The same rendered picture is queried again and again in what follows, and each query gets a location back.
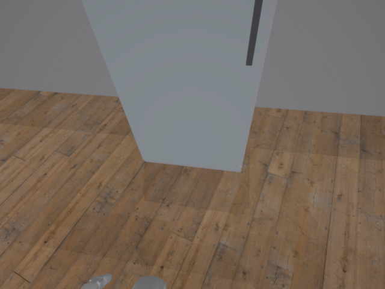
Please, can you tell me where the robot left thigh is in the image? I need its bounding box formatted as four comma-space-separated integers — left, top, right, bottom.
132, 276, 167, 289

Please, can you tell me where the left robot hand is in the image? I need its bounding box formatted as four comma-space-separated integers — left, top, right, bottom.
81, 274, 112, 289

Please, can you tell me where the fridge door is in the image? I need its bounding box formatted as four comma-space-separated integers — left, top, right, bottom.
81, 0, 272, 170

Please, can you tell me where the handle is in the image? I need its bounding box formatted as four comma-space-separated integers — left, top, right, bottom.
246, 0, 263, 66

